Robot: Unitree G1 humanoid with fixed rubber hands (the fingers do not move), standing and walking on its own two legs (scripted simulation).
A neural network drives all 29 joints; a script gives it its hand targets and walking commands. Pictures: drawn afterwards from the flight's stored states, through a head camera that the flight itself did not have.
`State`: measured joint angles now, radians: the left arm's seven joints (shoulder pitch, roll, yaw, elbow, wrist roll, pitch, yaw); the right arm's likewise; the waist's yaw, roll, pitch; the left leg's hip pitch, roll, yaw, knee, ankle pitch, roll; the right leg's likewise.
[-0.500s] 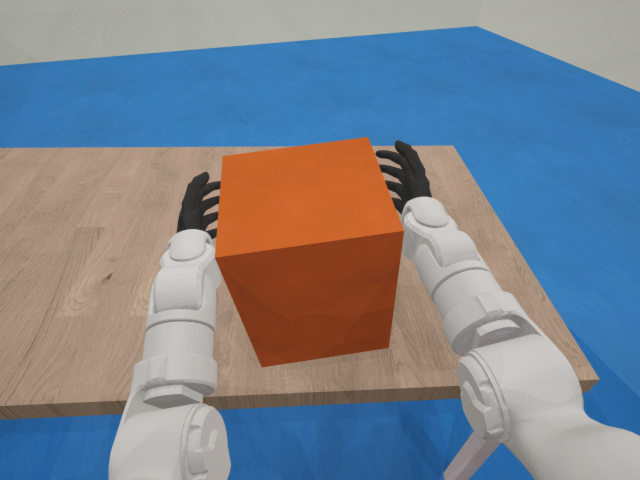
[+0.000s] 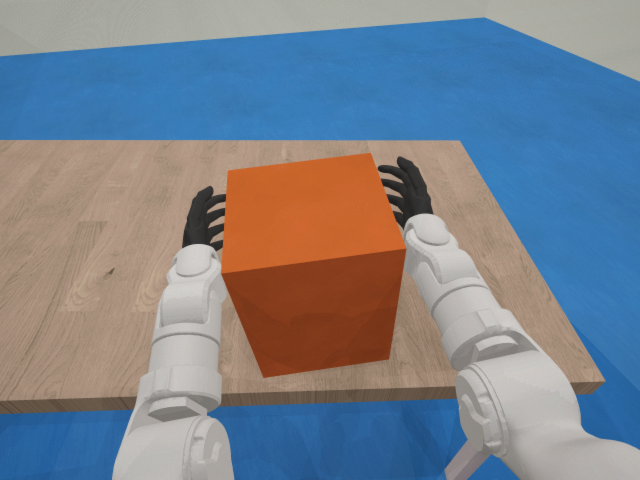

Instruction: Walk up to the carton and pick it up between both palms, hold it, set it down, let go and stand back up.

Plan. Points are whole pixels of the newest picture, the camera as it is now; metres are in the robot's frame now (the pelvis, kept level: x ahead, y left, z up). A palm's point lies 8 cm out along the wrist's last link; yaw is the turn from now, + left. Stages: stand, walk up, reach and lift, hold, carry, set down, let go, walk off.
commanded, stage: set down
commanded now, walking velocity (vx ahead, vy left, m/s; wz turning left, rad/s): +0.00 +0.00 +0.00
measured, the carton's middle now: (314, 271) +0.38 +0.02 +0.07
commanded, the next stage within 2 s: none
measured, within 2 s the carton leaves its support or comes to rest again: rests again in 1.62 s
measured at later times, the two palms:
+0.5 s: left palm (202, 265) +0.36 +0.16 +0.10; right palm (411, 233) +0.39 -0.11 +0.13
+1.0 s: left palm (203, 264) +0.36 +0.16 +0.10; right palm (410, 235) +0.40 -0.11 +0.12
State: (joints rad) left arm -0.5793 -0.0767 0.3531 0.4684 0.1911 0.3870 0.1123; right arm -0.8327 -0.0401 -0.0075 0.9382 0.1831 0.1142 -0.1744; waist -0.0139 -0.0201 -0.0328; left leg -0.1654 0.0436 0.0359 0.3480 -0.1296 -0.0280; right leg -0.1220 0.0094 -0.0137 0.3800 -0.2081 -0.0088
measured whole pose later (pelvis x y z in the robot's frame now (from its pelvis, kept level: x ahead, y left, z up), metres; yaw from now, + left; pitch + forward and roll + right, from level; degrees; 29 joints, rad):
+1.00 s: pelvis +0.01 +0.00 +0.00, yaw +0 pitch -2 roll +0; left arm -0.52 -0.10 0.35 0.54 0.25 0.20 0.10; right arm -0.74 0.02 -0.15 0.94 0.02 -0.03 -0.12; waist 0.00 -0.02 -0.02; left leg -0.17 0.04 0.04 0.35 -0.14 -0.03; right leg -0.12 0.01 -0.01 0.38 -0.22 -0.01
